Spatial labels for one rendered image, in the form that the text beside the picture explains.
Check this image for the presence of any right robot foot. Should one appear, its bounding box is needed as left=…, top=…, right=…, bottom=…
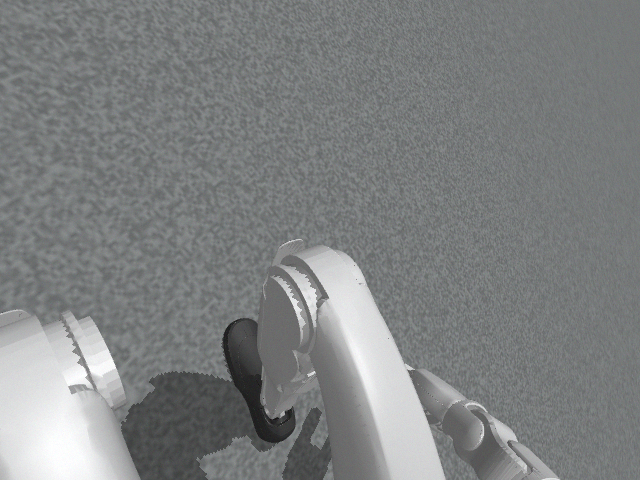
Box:
left=223, top=318, right=295, bottom=443

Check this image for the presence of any right robot hand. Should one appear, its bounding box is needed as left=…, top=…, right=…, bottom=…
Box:
left=404, top=363, right=468, bottom=439

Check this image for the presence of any right robot arm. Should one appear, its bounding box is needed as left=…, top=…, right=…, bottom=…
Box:
left=442, top=400, right=561, bottom=480

